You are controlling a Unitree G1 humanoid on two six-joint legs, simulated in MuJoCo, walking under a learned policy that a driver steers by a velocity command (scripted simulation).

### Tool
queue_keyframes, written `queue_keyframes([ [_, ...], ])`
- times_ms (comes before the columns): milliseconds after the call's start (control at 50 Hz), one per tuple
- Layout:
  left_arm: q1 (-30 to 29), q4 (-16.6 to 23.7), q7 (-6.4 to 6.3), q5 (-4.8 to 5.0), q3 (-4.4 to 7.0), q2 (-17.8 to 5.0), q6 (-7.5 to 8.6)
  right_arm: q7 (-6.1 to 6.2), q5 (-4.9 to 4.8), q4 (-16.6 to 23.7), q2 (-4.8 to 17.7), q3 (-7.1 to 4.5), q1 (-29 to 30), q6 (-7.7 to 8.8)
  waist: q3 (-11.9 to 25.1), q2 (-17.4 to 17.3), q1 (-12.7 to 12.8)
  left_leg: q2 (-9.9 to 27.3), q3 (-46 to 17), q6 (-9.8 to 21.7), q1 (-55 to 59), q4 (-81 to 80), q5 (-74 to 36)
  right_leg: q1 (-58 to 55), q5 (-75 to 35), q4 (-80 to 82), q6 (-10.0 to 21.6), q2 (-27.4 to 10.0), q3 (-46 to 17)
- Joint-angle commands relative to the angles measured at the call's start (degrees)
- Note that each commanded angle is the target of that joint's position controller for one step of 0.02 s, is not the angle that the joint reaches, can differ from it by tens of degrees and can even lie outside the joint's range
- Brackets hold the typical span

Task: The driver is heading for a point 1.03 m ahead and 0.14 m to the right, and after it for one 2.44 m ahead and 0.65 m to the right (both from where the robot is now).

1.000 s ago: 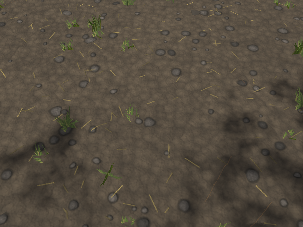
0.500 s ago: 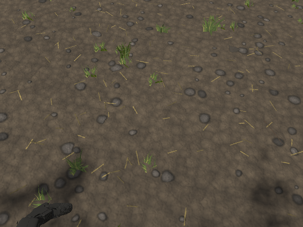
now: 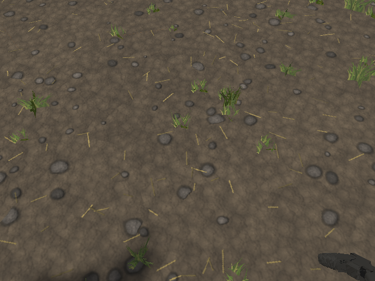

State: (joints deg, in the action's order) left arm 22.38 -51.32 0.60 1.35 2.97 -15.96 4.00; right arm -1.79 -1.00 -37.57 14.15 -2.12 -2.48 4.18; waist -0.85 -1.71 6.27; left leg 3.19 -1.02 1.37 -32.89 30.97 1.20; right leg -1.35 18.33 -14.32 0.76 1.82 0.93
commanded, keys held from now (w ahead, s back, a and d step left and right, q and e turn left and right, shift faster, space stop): w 0.98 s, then no key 0.02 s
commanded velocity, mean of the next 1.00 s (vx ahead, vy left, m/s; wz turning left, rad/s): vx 0.50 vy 0.00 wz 0.01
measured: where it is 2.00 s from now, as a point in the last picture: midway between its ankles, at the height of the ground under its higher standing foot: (210, 212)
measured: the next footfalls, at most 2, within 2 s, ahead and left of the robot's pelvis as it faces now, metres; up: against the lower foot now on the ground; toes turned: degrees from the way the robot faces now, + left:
left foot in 0.06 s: +0.20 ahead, +0.13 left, +0.00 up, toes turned +1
right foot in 0.58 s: +0.49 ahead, -0.12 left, +0.00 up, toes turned -2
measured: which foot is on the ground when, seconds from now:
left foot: up 0.00-0.04, down 0.06-0.60, up 0.62-1.00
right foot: down 0.00-0.06, up 0.08-0.56, down 0.58-1.00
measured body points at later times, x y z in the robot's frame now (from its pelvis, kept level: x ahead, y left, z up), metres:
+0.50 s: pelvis +0.27 +0.02 +0.00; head +0.30 +0.02 +0.45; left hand +0.49 +0.25 -0.09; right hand +0.27 -0.27 -0.12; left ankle +0.16 +0.13 -0.74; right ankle +0.45 -0.13 -0.70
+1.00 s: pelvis +0.54 -0.02 +0.01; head +0.56 -0.02 +0.46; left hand +0.55 +0.27 -0.12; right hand +0.74 -0.26 -0.09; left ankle +0.73 +0.14 -0.69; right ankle +0.45 -0.12 -0.74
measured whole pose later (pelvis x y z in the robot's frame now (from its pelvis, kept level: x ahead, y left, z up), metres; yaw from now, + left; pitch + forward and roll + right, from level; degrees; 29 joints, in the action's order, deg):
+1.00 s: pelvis +0.54 -0.02 +0.01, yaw +0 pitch +2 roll -2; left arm 20.2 -51.9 0.4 0.8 2.8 -15.7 4.2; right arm -1.1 -0.7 -44.2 15.2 -2.4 -4.4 3.9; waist -0.6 -2.2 4.7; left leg 5.7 -1.7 -0.1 -36.2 33.7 -3.3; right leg 0.0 14.3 -12.3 2.2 3.1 2.7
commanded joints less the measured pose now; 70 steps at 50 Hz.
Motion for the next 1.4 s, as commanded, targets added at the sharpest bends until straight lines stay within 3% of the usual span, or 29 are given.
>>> queue_keyframes([
  [20, -1.2, 2.0, -0.63, 0.27, 2.49, -11.1, -0.4, -0.34, 0.13, 4.0, 6.7, -2.27, -0.5, 1.31, 0.8, 7.0, -5.6, -2.5, 2.2, 2.6, 7.9, -3.7, 3.1, -0.1, -36.3, -4.8, 7.7, -15.4, -6.8],
  [40, -1.5, 2.2, -0.75, 0.17, 2.14, -10.4, -0.58, 0.06, 0.45, 1.5, 9.0, -3.55, -8.3, 1.25, 5.8, 6.0, -9.4, -3.5, 3.2, 4.3, 19.4, -4.6, 2.1, 2.2, -42.6, -13.8, 6.4, -12.8, -4.4],
  [60, -2.2, 3.6, -0.89, -0.97, 1.04, -8.0, -0.4, 0.7, 1.09, -0.6, 12.8, -4.8, -18.9, 1.07, 14.0, 2.1, -13.7, 4.5, -5.1, 7.9, 36.5, -1.9, -0.4, 12.5, -32.9, -29.2, 4.2, -10.0, -2.1],
  [80, 3.9, 5.0, -0.68, -1.33, -0.98, -1.5, 0.8, 0.84, 1.64, -1.5, 18.0, -5.77, -22.8, 0.63, 20.8, -12.6, -11.2, 18.1, -31.1, 16.6, 55.5, -6.2, 8.6, 35.5, 0.3, -50.6, 0.2, -0.1, 0.0],
  [100, 2.5, 4.0, -0.22, -0.47, -0.16, -5.7, 1.95, 0.7, 0.73, -1.8, 13.2, -4.56, -24.0, 0.39, 22.9, -11.9, -12.8, 19.4, -40.8, 17.8, 55.8, -11.8, 15.7, 42.7, 14.5, -58.4, 0.5, -0.8, -7.1],
  [120, -2.1, 5.6, 0.18, 0.83, 0.8, -8.9, 2.53, 0.73, 0.5, -1.6, 11.0, -3.59, -19.8, 0.39, 13.6, -8.3, -12.2, 17.4, -32.5, 15.4, 48.8, -12.8, 15.9, 47.2, 10.9, -60.4, 1.0, -4.0, -6.7],
  [160, -7.3, 6.6, 0.02, -0.17, 0.82, -7.9, 2.47, 0.45, 1.09, -1.0, 8.4, -2.69, -13.1, 0.41, 4.8, -2.1, -9.0, 12.4, -20.7, 12.9, 33.4, -16.0, 7.8, 44.0, 2.3, -54.5, 0.7, -8.1, -4.5],
  [260, -7.0, 6.5, -0.46, -1.14, 0.57, -4.5, -0.16, 0.37, 1.02, -2.8, 8.4, -2.77, -11.1, 1.99, 1.6, -2.5, -4.9, 9.3, -10.7, 13.5, 22.3, -22.6, -2.6, 38.5, -6.5, -45.0, -1.5, -10.2, -4.3],
  [380, -19.0, 9.6, 0.43, -1.07, -0.31, -2.7, 0.64, 1.54, 0.46, -6.2, 10.6, -3.17, -16.0, 1.32, -1.4, -1.3, -8.8, 7.0, -3.8, 10.7, 23.8, -23.8, -2.2, 37.3, -23.7, -24.0, -1.8, -7.9, -2.3],
  [480, -25.6, 12.5, 1.85, -0.49, -0.35, -3.7, 1.28, 1.87, -0.14, -9.5, 11.7, -3.49, -20.4, 0.08, -3.0, -1.7, -10.5, 10.7, -5.0, 9.7, 32.4, -20.1, -2.7, 38.4, -20.3, -16.7, 0.2, -6.4, -2.4],
  [540, -21.8, 12.0, 2.25, -0.66, 0.39, -5.7, 1.7, 2.27, -0.23, -10.3, 12.6, -3.82, -19.5, -0.85, -0.5, -3.2, -7.5, 11.3, -4.9, 7.9, 36.1, -14.0, -14.4, 31.4, -14.2, -14.1, 2.7, -4.2, -0.4],
  [580, -6.1, 7.6, 1.44, -1.16, 2.79, -10.5, 1.72, 2.59, 0.38, -9.7, 10.5, -2.79, -18.7, -1.31, 10.2, -1.1, -0.4, 6.0, -0.3, 4.8, 28.9, 5.4, -21.1, 7.3, -16.8, -14.5, 6.4, -5.0, -1.1],
  [600, 1.3, 6.6, 1.0, -1.98, 4.23, -16.5, 1.38, 2.23, 1.21, -8.1, 5.2, -0.96, -24.5, -0.31, 19.9, 10.2, -0.8, -1.2, 2.9, 0.7, 7.1, 27.9, -0.9, -16.8, -14.4, -15.5, 14.6, -19.8, -22.9],
  [620, 3.7, 5.5, 1.15, -0.82, 3.66, -13.9, 0.9, 1.94, 0.74, -9.0, 4.1, -0.49, -25.0, 0.88, 24.6, 17.5, -0.1, -6.7, -2.6, -0.6, -5.2, 39.7, 31.4, -22.9, -4.2, -5.5, 18.9, -24.8, -42.2],
  [640, 0.6, 6.1, 1.09, -0.45, 2.47, -10.6, 0.86, 1.53, -0.82, -7.9, 10.0, -2.03, -19.8, 1.75, 16.5, 12.0, 0.5, -2.9, -5.8, 0.3, -11.3, 44.4, 30.1, -17.2, 2.7, -3.4, 16.0, -22.9, -37.4],
  [680, -7.2, 7.4, 1.0, -1.25, 1.4, -7.4, 0.8, 1.67, -0.69, -6.0, 9.8, -2.07, -12.7, 1.94, 5.0, 5.6, -2.5, 2.2, -2.8, 0.9, -10.6, 39.5, 20.7, -0.4, -2.6, -0.1, 13.2, -18.7, -24.4],
  [720, -10.7, 7.7, 1.2, -2.03, 0.81, -5.3, 1.35, 1.93, 0.24, -6.8, 8.2, -2.31, -14.5, 0.73, 2.6, 7.3, -6.0, 4.7, -3.4, 0.4, -3.5, 34.2, 15.9, 9.0, -9.1, 3.3, 12.3, -15.5, -18.3],
  [800, -9.2, 5.9, 0.71, -1.58, 1.54, -7.4, 2.2, 2.32, 0.83, -6.1, 6.1, -1.92, -12.2, -0.54, 0.6, 5.6, -6.9, 5.4, -2.5, -1.7, -4.8, 26.0, 8.7, 12.1, -18.0, 7.1, 13.6, -14.8, -11.7],
  [980, -1.0, 1.3, -0.47, -0.29, 2.12, -9.7, 0.56, 0.31, 0.05, -1.9, 4.5, -0.85, 3.8, 0.73, -3.0, 4.9, -1.5, 1.9, 0.1, -1.3, -3.4, 1.4, -5.7, 4.2, -18.2, 5.8, 10.6, -14.6, -5.4],
  [1040, -1.6, 0.3, -1.04, -0.49, 2.33, -10.0, -0.73, -0.5, 0.81, -1.6, 6.0, -1.33, 2.8, 1.37, -1.7, 6.1, -3.4, -0.1, 0.2, 0.8, 0.4, -2.6, -1.7, -0.5, -32.0, -1.2, 8.2, -15.5, -5.2],
  [1080, -3.8, 0.7, -1.41, -0.46, 2.2, -9.9, -1.32, -0.28, 1.67, -5.0, 8.8, -2.78, -7.3, 1.75, 4.9, 6.2, -8.8, -3.2, 2.8, 3.1, 15.1, -5.8, -5.7, 0.1, -44.8, -12.9, 5.2, -11.9, -3.2],
  [1100, -2.8, 1.5, -1.54, -1.27, 1.38, -7.9, -1.18, 0.18, 2.39, -6.5, 12.3, -3.74, -13.6, 1.85, 11.3, 2.7, -10.7, 2.0, -1.0, 5.3, 28.5, -3.5, -23.7, 6.2, -36.5, -23.8, 2.5, -8.3, -1.0],
  [1120, 4.5, 1.5, -1.01, -2.67, -0.51, -2.4, -0.37, 0.72, 3.39, -7.0, 16.1, -4.23, -17.9, 1.13, 20.3, -10.1, -9.0, 17.2, -18.9, 14.6, 51.7, 0.8, -41.2, 26.7, -4.3, -45.1, -1.7, -0.9, 0.8],
  [1140, 7.8, -0.6, -0.67, -1.54, -0.59, -3.0, 0.11, 0.51, 2.02, -7.7, 13.0, -3.47, -19.9, 0.28, 28.1, -13.0, -9.8, 21.9, -29.5, 19.3, 54.9, -2.8, -39.5, 32.1, 21.8, -55.8, -2.9, 2.1, -6.3],
  [1160, 3.6, -0.2, -0.57, 0.09, 0.94, -8.3, 0.02, 0.33, 1.18, -7.3, 11.3, -2.94, -17.2, -0.24, 22.4, -7.2, -10.5, 18.9, -23.8, 16.9, 47.5, -5.3, -31.4, 34.6, 20.5, -59.2, -2.5, -0.8, -8.6],
  [1180, -1.5, 1.3, -0.93, 0.61, 0.96, -8.0, -0.47, 0.47, 1.1, -6.7, 9.8, -2.41, -12.0, -0.38, 14.8, -4.6, -9.1, 16.2, -18.1, 14.5, 39.7, -7.2, -26.1, 37.1, 17.1, -57.4, -2.4, -3.4, -6.1],
  [1220, -3.6, 1.3, -2.06, -0.8, 1.2, -6.5, -2.45, 0.49, 1.79, -6.5, 6.2, -1.21, -4.9, -0.24, 7.9, -2.7, -5.4, 12.0, -11.2, 11.9, 24.1, -11.9, -20.3, 31.0, 10.1, -49.2, -3.1, -7.4, -5.2],
  [1320, -2.4, 0.3, -3.16, -1.58, 0.36, -2.6, -4.64, 1.02, 2.92, -8.8, 6.4, -1.24, -0.8, 0.06, 8.4, -5.5, -2.9, 8.9, -3.4, 12.0, 14.3, -15.7, -16.9, 17.4, 0.5, -31.9, -3.9, -6.9, -3.2],
  [1400, -8.3, 2.5, -2.88, -1.07, 1.33, -5.9, -5.69, 2.51, 2.26, -10.3, 9.7, -2.12, -1.7, -1.51, 5.6, -5.1, -5.3, 11.2, -4.7, 11.7, 14.9, -17.9, 5.0, 18.0, -2.4, -28.2, -2.6, -6.3, -1.8],
])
